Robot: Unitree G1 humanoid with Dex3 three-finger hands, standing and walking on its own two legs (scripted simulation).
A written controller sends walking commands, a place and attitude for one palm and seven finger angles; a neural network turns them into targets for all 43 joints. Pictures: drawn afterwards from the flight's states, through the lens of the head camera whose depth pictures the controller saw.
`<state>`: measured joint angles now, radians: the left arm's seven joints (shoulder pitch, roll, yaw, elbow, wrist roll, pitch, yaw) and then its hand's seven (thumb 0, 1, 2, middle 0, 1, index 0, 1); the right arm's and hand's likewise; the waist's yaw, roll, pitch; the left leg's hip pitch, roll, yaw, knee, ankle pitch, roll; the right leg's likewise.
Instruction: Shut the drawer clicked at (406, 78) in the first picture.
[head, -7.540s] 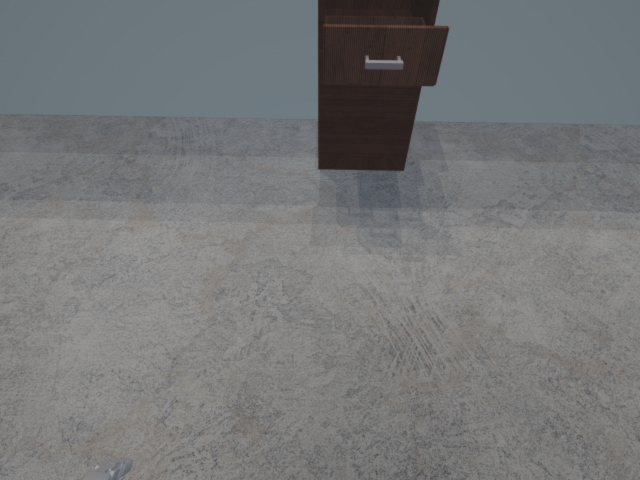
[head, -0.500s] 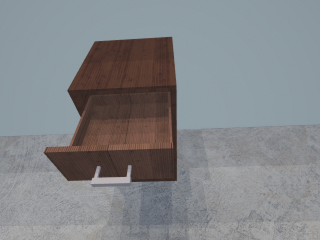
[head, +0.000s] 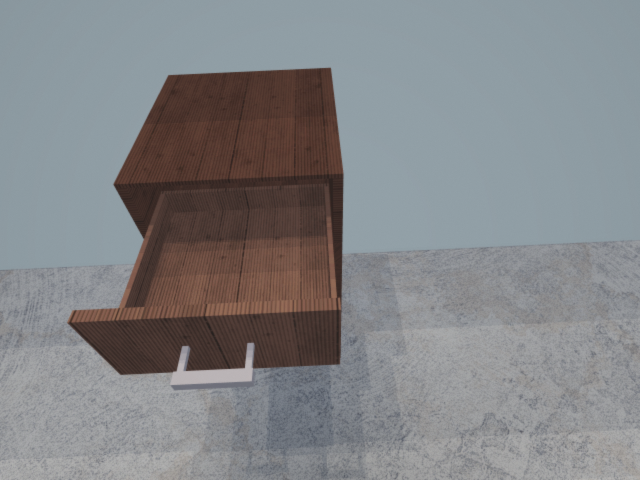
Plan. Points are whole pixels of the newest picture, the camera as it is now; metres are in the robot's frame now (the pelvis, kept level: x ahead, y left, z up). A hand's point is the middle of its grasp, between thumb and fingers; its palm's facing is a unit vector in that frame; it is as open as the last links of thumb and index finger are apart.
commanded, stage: look again from close up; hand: left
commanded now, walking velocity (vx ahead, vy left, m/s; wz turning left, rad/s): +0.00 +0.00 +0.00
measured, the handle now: (215, 365) +0.30 +0.18 -0.08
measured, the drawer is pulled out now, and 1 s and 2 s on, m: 0.29 0.26 0.26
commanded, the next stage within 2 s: raise the hand and make a fist in 0.40 s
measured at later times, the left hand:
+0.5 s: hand out of the picture +0.05 +0.15 -0.17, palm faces +0.00 -0.97 -0.23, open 7.3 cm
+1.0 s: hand (217, 476) +0.15 +0.14 -0.05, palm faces +0.07 -1.00 +0.00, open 5.5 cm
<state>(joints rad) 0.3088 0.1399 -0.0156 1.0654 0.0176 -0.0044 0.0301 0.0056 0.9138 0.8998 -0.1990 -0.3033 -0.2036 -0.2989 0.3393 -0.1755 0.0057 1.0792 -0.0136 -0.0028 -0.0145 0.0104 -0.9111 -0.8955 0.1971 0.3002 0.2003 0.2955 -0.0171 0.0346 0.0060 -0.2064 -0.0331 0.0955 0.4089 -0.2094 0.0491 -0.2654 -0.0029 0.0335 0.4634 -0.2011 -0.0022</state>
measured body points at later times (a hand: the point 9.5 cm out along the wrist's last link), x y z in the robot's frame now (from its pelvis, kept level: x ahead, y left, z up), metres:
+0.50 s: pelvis +0.03 -0.03 +0.00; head +0.04 -0.04 +0.45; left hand +0.05 +0.20 -0.15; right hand +0.04 -0.25 -0.16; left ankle +0.01 +0.09 -0.74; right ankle +0.03 -0.12 -0.74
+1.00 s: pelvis -0.01 -0.04 -0.10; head +0.05 -0.03 +0.35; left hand +0.14 +0.19 -0.05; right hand +0.28 -0.23 -0.13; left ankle +0.01 +0.09 -0.74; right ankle +0.03 -0.12 -0.74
